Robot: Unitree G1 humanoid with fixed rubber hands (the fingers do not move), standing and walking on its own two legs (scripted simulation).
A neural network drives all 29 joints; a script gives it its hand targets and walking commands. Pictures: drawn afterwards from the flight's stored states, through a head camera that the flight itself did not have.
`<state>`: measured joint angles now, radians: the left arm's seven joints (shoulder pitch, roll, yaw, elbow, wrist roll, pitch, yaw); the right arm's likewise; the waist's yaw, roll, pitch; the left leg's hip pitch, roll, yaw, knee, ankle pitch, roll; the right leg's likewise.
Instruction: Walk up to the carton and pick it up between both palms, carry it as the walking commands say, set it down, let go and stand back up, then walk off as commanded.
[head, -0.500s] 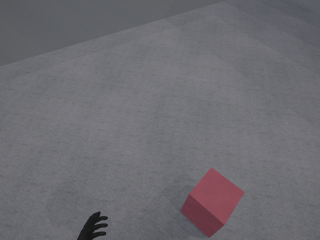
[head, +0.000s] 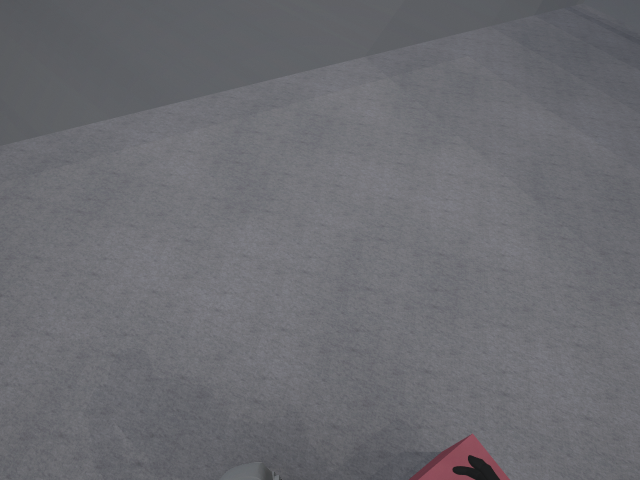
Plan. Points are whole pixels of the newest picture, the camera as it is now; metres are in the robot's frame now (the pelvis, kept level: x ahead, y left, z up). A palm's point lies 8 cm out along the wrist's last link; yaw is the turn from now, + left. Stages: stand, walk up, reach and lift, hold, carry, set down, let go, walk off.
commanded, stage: walk off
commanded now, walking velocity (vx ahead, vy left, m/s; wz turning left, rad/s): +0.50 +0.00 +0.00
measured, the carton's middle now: out of the picture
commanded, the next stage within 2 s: stand in 1.04 s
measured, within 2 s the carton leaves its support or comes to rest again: rests again in 0.24 s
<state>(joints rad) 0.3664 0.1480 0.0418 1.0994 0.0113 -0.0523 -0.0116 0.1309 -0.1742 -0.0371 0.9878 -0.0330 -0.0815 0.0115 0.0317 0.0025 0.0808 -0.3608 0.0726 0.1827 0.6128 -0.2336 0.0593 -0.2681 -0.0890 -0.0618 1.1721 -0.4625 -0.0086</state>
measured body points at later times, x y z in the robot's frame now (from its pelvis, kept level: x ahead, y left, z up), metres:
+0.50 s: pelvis +0.26 -0.05 +0.01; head +0.29 -0.06 +0.46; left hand +0.38 +0.16 -0.13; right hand +0.19 -0.26 -0.15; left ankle +0.12 +0.07 -0.64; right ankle +0.29 -0.13 -0.73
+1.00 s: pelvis +0.53 +0.00 +0.00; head +0.57 +0.00 +0.45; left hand +0.46 +0.21 -0.15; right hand +0.65 -0.22 -0.14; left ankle +0.59 +0.08 -0.73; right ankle +0.36 -0.12 -0.64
